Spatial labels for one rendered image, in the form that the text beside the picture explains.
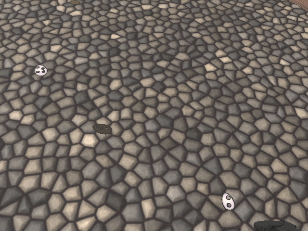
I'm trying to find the robot right hand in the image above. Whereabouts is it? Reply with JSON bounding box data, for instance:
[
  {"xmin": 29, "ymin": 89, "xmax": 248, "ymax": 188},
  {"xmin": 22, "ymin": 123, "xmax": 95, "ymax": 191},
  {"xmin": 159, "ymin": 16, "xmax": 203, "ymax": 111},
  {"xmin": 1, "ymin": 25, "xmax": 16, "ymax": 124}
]
[{"xmin": 253, "ymin": 218, "xmax": 300, "ymax": 231}]

